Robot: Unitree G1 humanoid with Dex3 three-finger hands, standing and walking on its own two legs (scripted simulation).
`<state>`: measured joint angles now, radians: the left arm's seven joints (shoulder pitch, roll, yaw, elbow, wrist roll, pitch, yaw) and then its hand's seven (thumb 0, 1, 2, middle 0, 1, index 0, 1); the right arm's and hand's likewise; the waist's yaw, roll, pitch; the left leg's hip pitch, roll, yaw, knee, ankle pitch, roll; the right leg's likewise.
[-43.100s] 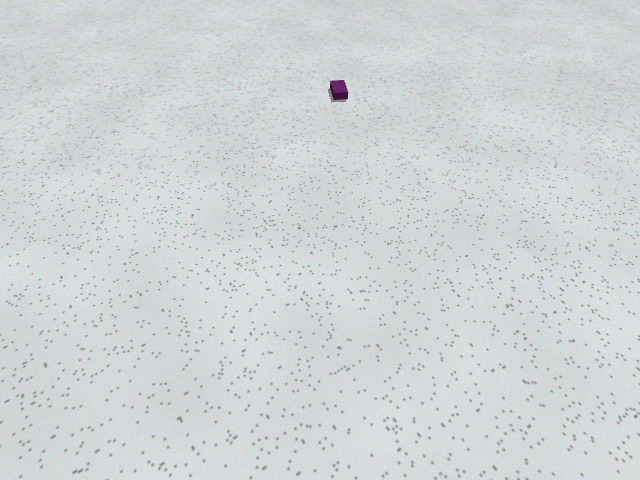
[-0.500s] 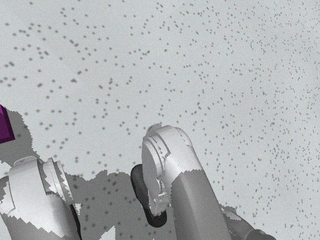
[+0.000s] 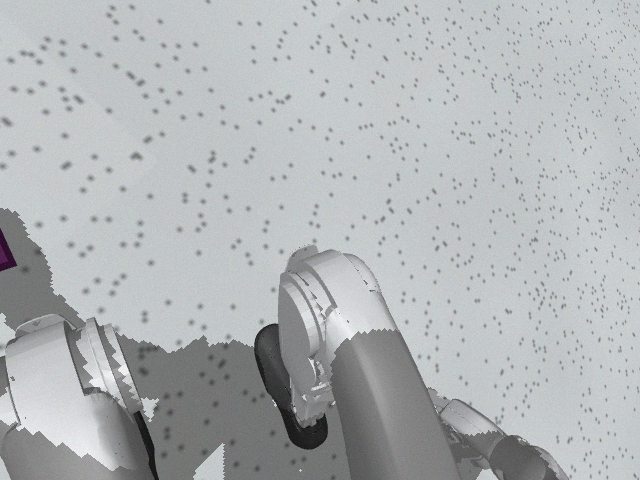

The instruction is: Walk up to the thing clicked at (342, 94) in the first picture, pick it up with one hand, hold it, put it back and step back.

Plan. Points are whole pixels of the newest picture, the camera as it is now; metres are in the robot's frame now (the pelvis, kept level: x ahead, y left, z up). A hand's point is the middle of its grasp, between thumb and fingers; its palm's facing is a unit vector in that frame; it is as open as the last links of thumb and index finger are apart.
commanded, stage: open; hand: left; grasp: from above
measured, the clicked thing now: out of the picture +0.41 +0.32 -0.27
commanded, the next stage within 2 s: withdraw in 0.82 s
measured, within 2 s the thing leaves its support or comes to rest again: neither
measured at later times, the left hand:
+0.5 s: hand out of the picture +0.39 +0.30 -0.24, palm faces -0.41 -0.12 -0.90, open 13.5 cm
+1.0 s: hand out of the picture +0.38 +0.32 -0.25, palm faces -0.48 -0.20 -0.86, open 13.9 cm
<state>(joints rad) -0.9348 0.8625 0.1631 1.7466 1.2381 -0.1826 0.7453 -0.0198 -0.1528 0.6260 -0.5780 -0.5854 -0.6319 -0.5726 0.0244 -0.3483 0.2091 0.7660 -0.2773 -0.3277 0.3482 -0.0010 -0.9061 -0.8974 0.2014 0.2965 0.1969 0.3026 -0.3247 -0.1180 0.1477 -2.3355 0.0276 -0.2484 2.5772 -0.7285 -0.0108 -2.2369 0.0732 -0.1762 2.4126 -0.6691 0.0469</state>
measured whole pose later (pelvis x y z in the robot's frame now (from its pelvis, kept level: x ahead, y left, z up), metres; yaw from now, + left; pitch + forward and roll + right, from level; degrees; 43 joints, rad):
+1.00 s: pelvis +0.00 +0.00 +0.00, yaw +0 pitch +26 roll -13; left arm -0.89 0.88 0.13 1.68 1.20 -0.27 0.62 0.00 -0.46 0.96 -0.06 -1.02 -0.08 -1.01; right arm 0.06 -0.33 0.24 0.76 -0.28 -0.28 0.33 0.00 -0.89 -0.89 0.20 0.30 0.20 0.30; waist -0.30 -0.11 0.17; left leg -2.32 0.02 -0.26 2.57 -0.73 -0.01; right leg -2.21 0.07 -0.18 2.40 -0.67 0.04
